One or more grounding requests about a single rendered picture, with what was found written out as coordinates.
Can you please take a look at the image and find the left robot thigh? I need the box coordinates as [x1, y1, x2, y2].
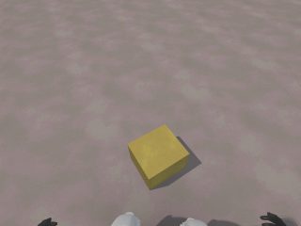
[111, 214, 141, 226]

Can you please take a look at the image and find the carton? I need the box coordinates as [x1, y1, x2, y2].
[127, 124, 190, 190]

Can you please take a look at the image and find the right robot hand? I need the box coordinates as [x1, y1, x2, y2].
[260, 212, 287, 226]

